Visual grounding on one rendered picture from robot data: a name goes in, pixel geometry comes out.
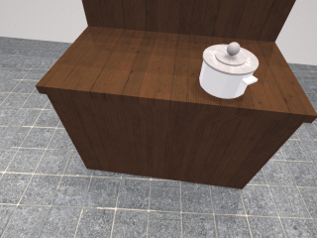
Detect lid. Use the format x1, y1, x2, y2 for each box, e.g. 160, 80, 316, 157
202, 44, 259, 76

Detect table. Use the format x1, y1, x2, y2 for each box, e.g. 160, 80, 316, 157
35, 0, 317, 189

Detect knob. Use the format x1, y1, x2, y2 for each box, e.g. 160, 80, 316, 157
227, 42, 241, 56

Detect pot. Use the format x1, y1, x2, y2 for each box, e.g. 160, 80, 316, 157
199, 61, 258, 99

